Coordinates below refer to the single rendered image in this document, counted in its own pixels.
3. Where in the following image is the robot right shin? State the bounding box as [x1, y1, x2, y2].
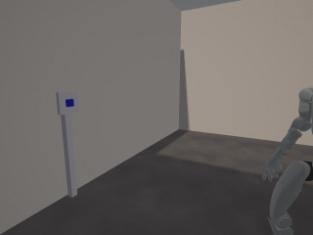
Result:
[268, 217, 293, 235]

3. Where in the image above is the panel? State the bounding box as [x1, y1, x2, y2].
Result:
[56, 91, 79, 198]

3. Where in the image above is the robot right hand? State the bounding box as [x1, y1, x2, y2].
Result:
[261, 155, 283, 182]

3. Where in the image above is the right robot upper arm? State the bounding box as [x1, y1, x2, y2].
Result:
[292, 85, 313, 132]

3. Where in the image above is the robot right thigh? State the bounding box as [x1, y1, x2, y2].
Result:
[269, 161, 313, 229]

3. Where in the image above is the button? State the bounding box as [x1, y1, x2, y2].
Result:
[66, 99, 74, 107]

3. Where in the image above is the right robot forearm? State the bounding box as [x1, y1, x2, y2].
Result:
[274, 124, 302, 159]

